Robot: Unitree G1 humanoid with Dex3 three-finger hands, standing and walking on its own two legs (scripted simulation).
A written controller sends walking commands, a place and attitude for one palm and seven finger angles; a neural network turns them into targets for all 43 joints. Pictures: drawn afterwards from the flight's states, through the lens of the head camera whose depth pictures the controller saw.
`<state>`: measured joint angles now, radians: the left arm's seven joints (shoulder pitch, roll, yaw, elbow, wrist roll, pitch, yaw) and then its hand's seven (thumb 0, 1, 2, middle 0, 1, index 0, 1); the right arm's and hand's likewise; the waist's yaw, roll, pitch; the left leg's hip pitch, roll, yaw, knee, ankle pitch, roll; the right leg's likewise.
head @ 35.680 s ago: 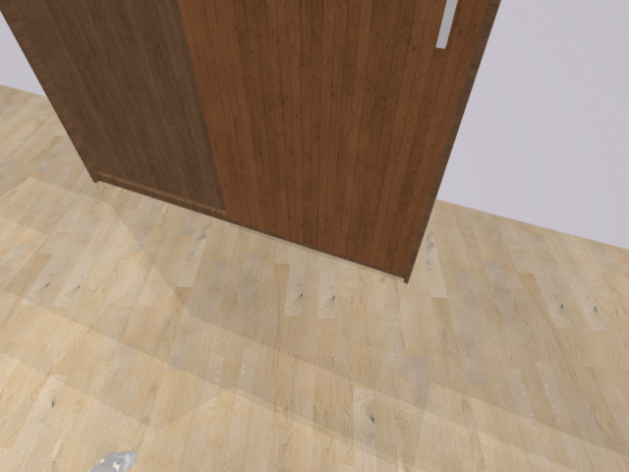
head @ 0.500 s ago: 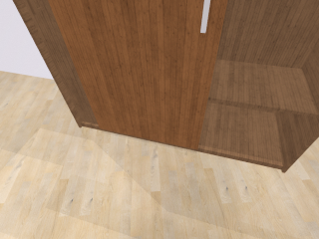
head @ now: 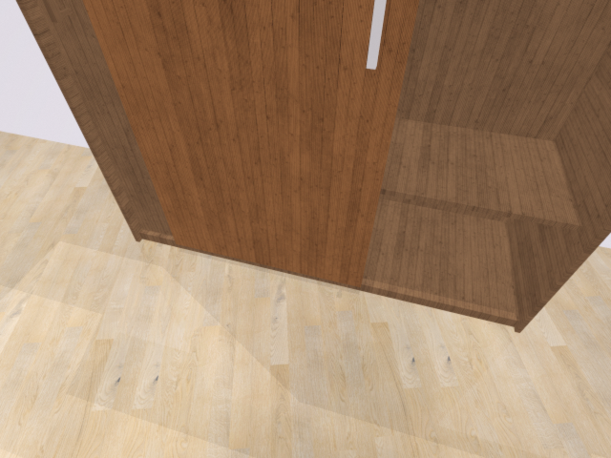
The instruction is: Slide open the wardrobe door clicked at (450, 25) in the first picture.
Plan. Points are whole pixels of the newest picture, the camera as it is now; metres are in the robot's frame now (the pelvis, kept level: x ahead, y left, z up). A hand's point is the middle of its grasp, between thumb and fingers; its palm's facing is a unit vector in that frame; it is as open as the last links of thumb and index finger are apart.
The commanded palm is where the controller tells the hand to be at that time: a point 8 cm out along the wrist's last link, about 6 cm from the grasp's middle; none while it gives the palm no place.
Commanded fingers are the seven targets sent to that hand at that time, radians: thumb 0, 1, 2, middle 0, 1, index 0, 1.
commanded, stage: let the arm hang, fingers relaxed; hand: right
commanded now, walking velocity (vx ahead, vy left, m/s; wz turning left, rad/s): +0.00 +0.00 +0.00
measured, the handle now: out of the picture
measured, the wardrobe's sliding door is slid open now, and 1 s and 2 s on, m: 0.58 0.58 0.58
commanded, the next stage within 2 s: look to check the result in 0.30 s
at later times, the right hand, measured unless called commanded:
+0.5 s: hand out of the picture +0.05 -0.24 -0.16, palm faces -0.01 +0.95 -0.31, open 7.3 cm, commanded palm none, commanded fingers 0.00 -0.90 -0.90 0.20 0.30 0.20 0.30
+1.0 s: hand out of the picture +0.13 -0.22 -0.15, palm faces -0.03 +0.95 -0.32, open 7.3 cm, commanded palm none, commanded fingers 0.00 -0.90 -0.90 0.20 0.30 0.20 0.30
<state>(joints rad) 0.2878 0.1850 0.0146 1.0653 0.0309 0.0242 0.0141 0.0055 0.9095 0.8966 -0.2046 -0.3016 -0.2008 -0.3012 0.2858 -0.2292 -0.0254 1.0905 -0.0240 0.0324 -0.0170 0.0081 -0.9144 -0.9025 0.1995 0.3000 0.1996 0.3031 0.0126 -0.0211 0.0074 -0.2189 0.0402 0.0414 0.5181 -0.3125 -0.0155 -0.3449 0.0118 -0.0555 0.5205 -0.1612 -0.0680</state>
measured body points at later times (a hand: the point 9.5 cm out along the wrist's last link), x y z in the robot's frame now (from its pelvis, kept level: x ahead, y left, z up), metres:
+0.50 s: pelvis +0.02 +0.00 +0.01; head +0.03 -0.01 +0.46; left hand +0.10 +0.29 -0.12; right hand +0.05 -0.29 -0.13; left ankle +0.00 +0.15 -0.73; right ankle +0.08 -0.07 -0.73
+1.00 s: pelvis +0.05 +0.02 +0.01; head +0.06 +0.02 +0.46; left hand +0.14 +0.31 -0.12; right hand +0.13 -0.27 -0.12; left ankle +0.00 +0.15 -0.73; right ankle +0.08 -0.07 -0.73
